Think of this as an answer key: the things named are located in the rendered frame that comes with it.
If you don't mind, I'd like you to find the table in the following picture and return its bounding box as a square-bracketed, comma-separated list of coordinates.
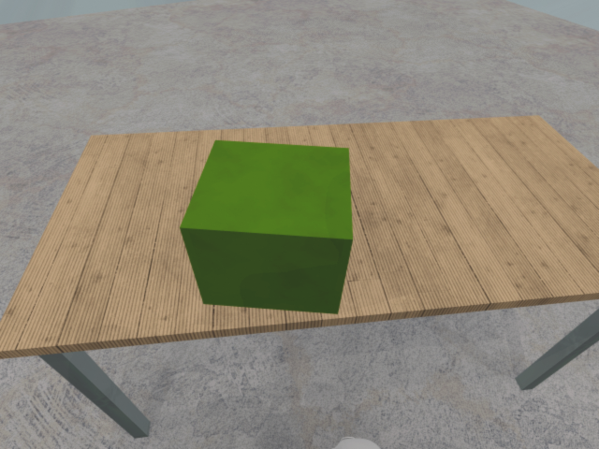
[0, 115, 599, 439]

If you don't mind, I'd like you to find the carton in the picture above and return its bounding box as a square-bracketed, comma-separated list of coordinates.
[180, 140, 353, 314]

